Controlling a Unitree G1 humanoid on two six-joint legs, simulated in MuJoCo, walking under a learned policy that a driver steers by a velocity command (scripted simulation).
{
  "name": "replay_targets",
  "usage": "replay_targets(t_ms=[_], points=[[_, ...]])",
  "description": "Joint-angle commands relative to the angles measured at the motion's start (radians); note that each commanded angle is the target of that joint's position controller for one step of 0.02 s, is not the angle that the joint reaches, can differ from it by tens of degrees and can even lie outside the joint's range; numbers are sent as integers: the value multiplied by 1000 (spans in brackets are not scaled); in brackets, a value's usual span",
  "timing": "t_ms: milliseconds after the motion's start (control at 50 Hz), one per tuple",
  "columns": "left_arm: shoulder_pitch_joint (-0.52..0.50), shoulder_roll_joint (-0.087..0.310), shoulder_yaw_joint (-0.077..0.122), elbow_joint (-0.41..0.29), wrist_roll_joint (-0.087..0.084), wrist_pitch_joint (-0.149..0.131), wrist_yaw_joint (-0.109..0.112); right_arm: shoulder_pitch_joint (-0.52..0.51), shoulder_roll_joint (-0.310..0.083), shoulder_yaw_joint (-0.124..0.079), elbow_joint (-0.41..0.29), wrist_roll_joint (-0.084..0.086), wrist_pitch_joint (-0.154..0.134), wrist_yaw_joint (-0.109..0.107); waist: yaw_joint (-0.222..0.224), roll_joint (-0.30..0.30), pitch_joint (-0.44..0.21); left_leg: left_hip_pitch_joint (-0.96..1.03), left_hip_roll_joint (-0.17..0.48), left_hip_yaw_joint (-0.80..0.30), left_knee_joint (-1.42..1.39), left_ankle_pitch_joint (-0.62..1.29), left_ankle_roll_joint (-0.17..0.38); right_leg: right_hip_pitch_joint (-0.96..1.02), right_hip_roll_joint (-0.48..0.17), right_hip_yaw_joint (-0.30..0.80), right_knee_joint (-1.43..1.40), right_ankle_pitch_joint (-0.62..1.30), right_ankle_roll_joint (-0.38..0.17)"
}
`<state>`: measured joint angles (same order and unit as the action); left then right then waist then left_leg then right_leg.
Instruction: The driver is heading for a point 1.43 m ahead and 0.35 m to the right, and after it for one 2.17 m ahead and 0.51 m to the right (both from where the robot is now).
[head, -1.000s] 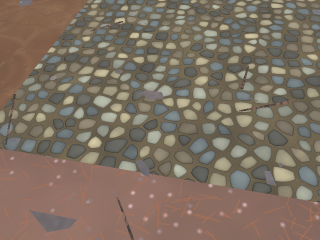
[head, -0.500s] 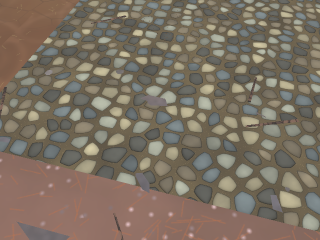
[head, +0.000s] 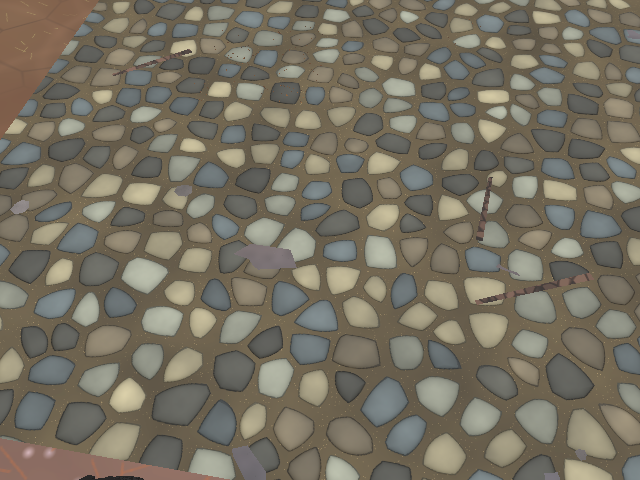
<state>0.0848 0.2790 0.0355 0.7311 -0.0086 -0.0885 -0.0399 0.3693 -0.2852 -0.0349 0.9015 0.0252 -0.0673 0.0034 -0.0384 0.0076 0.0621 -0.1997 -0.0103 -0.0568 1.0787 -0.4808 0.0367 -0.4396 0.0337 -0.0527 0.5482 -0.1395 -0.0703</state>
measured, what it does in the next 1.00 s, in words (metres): walks ahead: left foot, then right foot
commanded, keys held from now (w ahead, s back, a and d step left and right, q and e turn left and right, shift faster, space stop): w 0.16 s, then no key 0.50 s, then w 0.16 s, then w+e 0.18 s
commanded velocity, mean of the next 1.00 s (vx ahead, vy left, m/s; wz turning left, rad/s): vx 0.28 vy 0.00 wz -0.03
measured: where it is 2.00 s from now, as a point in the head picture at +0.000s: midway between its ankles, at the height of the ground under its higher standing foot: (373, 303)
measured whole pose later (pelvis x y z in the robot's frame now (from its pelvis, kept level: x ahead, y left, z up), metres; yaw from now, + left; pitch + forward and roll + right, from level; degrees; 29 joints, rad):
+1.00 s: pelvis +0.36 +0.05 +0.01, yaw -4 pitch +1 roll +1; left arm 0.38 0.27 0.06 0.98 -0.03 -0.03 0.03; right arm 0.11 -0.28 -0.07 0.90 0.02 -0.09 0.01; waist 0.04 -0.02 -0.01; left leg -0.24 -0.02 0.06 0.46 -0.22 0.04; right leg -0.19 -0.05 0.09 0.55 -0.37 0.02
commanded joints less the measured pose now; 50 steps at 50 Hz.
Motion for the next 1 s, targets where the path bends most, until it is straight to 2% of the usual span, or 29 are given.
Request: replay_targets(t_ms=[20,40,100,160,240,320,360,380,400,420,440,460,480,500,520,580,640,680,720,740,780,800,840,880,920,940,960,980,1000], points=[[145,130,40,-7,11,-5,8,-82,-140,-32,-108,2,-43,-3,84,-21,-107,-457,112,-26,133,121,2,437,-300,428,-299,38,-181],[125,114,35,-8,24,-10,7,-58,-127,-33,-103,-4,-34,-3,50,-49,-103,-392,138,-34,106,158,-2,366,-275,378,-328,90,-177],[120,115,37,13,9,-26,4,-37,-77,-24,-98,-12,-3,-7,16,-67,-76,-355,160,-17,17,195,-30,264,-255,284,-407,130,-196],[151,144,45,39,9,-24,18,-149,-74,-21,-139,-25,2,-10,38,-54,-23,-434,172,-6,-145,347,-61,256,-237,215,-450,140,-193],[199,161,45,72,9,-6,33,-276,-43,-8,-168,-32,-20,6,82,-47,-21,-307,94,61,-439,587,-69,244,-167,70,-390,430,-132],[230,169,44,109,-1,20,42,-319,-74,-17,-187,-27,-27,24,85,-77,-56,-271,58,34,-553,594,-34,374,-214,101,-291,439,-102],[200,174,47,117,-4,33,48,-259,-106,-30,-170,-36,-29,27,36,-85,-85,-198,45,29,-604,559,-3,414,-225,120,-197,451,-72],[188,162,43,116,-3,37,51,-177,-128,-42,-140,-44,-31,23,-5,-70,-124,-86,29,45,-647,614,17,406,-189,108,-95,484,-46],[225,132,31,111,14,35,52,-111,-191,-57,-128,-54,-33,15,-16,12,-210,88,118,-20,-626,990,51,344,-121,70,71,351,2],[373,50,3,123,33,28,44,-85,-228,-57,-129,-70,-21,8,42,206,-354,415,341,-255,-549,1282,205,88,-26,54,355,-177,64],[418,49,-3,156,11,36,40,-64,-140,-35,-123,-54,-4,11,22,236,-458,448,414,-392,-589,1179,292,10,7,125,514,-569,95],[354,134,18,148,-10,50,40,-97,-114,-26,-125,-33,6,20,7,142,-386,333,370,-363,-653,912,262,-21,-29,165,571,-569,99],[280,139,25,132,-18,69,49,-172,-103,-21,-132,-30,11,22,23,90,-271,220,330,-311,-701,714,221,-61,-58,141,572,-520,105],[245,130,28,128,-10,90,61,-240,-87,-14,-138,-35,13,22,40,72,-195,96,306,-272,-751,561,198,-54,-86,132,528,-470,115],[232,127,31,123,0,110,72,-289,-88,-14,-140,-43,15,20,62,101,-159,-11,277,-239,-796,435,177,2,-111,134,466,-412,123],[265,83,24,150,10,124,88,-340,-87,-18,-125,-59,21,11,87,145,-145,-147,208,-130,-840,354,161,162,-98,91,284,-320,131],[247,71,22,164,15,119,84,-331,-90,-18,-97,-45,27,-1,80,115,-169,-151,199,-104,-832,243,154,260,-90,68,107,-148,114],[254,65,21,178,29,116,77,-319,-84,-14,-77,-32,36,-6,92,101,-161,-200,166,-88,-837,-6,104,345,-69,36,-5,-60,89],[240,108,26,160,31,111,81,-301,-98,-18,-68,-26,45,-10,77,78,-79,-239,119,-81,-803,-187,45,279,-109,82,-74,-269,32],[237,171,44,173,19,107,82,-304,-88,-21,-80,-20,49,-15,60,-50,-19,-225,51,4,-752,-188,16,154,-123,123,-140,-489,-7],[251,173,48,183,12,78,81,-333,-62,-20,-90,-12,28,-18,81,-216,18,-211,-31,111,-508,3,-18,117,-228,309,-345,-619,-66],[233,188,55,183,8,62,80,-325,-48,-21,-81,-11,17,-14,76,-269,39,-253,-51,130,-404,101,-13,162,-287,404,-392,-582,-91],[256,158,53,190,-4,34,78,-324,-66,-32,-80,-13,-8,0,86,-237,37,-364,4,67,-313,56,17,274,-348,473,-379,-429,-131],[258,147,52,194,-21,29,71,-348,-37,-26,-88,-2,-32,14,78,-182,23,-354,19,64,-433,32,32,342,-314,425,-343,-298,-119],[209,168,59,184,-30,42,69,-302,-38,-32,-58,-1,-43,21,32,-164,-14,-114,-21,112,-650,230,21,261,-242,338,-301,-181,-91],[198,174,62,175,-27,48,69,-245,-56,-43,-30,-4,-40,20,9,-158,-45,33,-34,122,-686,324,9,197,-217,313,-269,-121,-78],[180,150,57,165,-23,47,69,-157,-82,-55,-3,-2,-32,13,-28,-137,-86,188,-3,96,-683,332,7,111,-186,285,-210,-110,-54],[138,83,40,145,-15,41,65,-30,-130,-71,21,-5,-24,-1,-88,-23,-131,366,124,-48,-724,270,34,-35,-110,210,-2,-131,-3],[147,7,21,99,-19,22,67,48,-246,-97,34,-13,-12,-8,-96,251,-173,499,337,-360,-827,145,146,-252,-12,85,275,-294,54]])
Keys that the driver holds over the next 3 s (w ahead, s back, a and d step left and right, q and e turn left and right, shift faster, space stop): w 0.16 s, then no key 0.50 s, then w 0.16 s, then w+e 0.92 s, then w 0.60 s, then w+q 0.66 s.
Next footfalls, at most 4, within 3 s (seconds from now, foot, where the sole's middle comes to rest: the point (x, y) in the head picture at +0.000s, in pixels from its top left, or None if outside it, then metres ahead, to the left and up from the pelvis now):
0.38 left None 0.41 0.15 -0.76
0.70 right None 0.33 -0.11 -0.76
1.42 right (395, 362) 0.68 -0.15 -0.76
1.92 left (363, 237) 1.04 -0.11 -0.76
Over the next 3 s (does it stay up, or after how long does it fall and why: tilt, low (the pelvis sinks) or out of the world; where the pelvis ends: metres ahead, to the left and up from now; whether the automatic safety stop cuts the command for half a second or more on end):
stays up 1.35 -0.41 -0.01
